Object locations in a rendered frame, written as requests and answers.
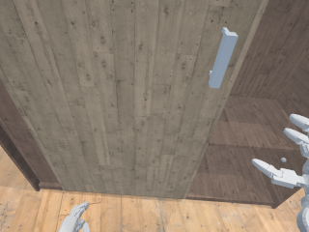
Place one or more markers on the robot right forearm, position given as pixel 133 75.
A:
pixel 302 218

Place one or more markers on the wardrobe door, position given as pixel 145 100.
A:
pixel 13 124
pixel 116 92

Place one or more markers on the left robot hand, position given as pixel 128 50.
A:
pixel 72 223

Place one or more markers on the handle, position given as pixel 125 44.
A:
pixel 223 57

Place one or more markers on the right robot hand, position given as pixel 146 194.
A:
pixel 286 177

